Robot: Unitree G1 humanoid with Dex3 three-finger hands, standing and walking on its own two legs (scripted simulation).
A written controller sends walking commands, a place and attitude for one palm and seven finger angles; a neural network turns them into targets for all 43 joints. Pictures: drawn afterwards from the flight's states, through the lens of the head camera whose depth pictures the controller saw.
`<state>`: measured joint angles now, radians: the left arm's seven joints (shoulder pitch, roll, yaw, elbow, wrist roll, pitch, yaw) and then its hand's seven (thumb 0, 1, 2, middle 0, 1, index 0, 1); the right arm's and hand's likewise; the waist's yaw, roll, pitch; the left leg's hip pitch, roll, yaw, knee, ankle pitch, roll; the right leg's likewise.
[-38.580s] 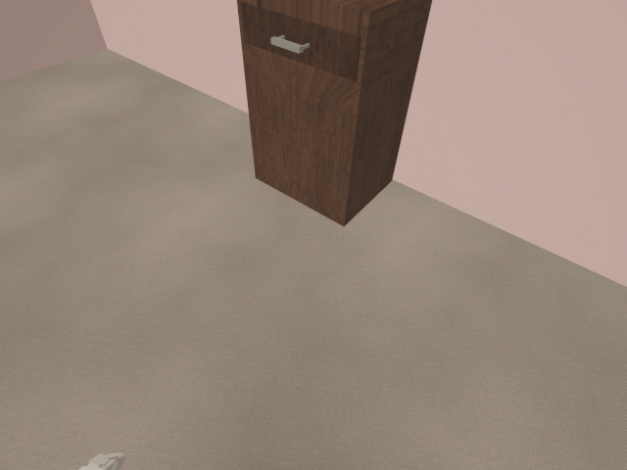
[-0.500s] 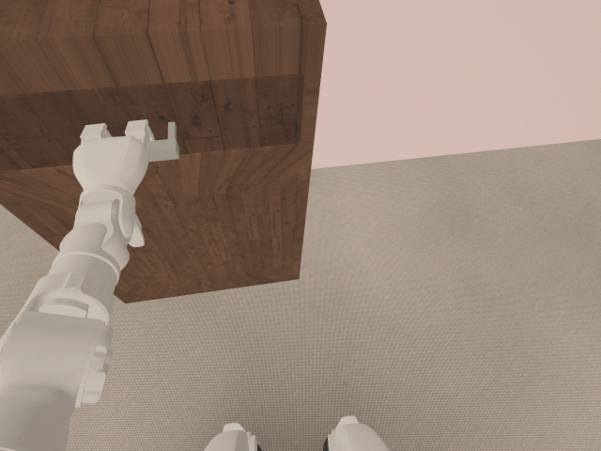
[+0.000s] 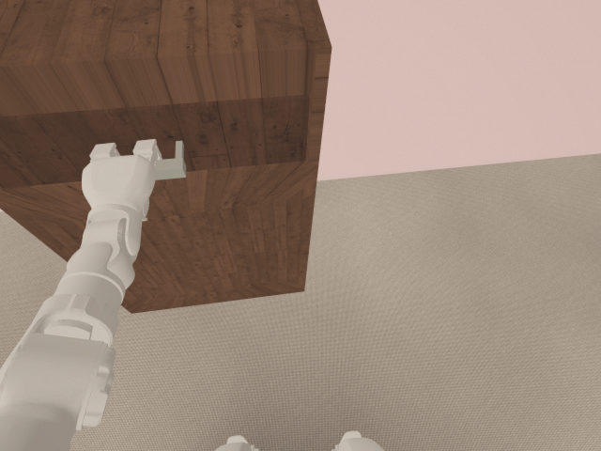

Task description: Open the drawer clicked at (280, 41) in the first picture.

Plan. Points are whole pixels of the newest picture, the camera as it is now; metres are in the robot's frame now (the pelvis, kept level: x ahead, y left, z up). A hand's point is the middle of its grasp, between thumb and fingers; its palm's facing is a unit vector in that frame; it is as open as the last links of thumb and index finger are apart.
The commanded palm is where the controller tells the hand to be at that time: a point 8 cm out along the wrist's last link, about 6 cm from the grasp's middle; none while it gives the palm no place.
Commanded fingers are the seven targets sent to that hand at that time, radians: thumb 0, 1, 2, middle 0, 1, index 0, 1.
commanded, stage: close the thumb around the handle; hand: left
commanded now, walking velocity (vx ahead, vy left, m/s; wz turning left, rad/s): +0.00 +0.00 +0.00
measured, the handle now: (140, 161) +0.53 +0.22 +0.02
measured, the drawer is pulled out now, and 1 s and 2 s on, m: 0.00 0.08 0.19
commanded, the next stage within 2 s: pull the drawer open in 0.18 s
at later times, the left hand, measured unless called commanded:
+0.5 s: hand (135, 210) +0.45 +0.23 +0.00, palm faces -0.04 -0.02 -1.00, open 6.1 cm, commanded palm +0.41 +0.22 +0.05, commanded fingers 0.00 0.90 0.90 -0.40 -1.35 -0.40 -1.35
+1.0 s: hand (131, 249) +0.39 +0.22 +0.00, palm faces -0.02 -0.03 -1.00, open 6.1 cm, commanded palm +0.35 +0.22 +0.05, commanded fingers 0.00 0.90 0.90 -0.40 -1.35 -0.40 -1.35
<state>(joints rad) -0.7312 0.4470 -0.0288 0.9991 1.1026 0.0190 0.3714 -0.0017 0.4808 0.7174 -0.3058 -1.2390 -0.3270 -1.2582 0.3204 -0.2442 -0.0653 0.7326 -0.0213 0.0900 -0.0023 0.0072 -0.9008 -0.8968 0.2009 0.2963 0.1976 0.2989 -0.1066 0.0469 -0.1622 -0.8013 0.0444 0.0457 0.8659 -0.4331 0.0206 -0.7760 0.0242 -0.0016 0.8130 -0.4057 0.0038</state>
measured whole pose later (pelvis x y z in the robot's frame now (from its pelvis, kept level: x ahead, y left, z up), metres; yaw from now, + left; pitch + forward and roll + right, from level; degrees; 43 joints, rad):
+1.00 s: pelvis +0.01 +0.00 +0.01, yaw +0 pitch +16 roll -1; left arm -0.38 0.36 -0.08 0.70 1.09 0.06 0.40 0.00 0.73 0.83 -0.27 -1.29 -0.30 -1.28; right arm 0.25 -0.23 -0.06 0.69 0.00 0.09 -0.01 0.01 -0.90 -0.90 0.20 0.30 0.20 0.30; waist -0.05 0.05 -0.16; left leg -0.64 0.04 0.05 0.78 -0.42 0.02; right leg -0.62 0.02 0.01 0.74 -0.39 0.00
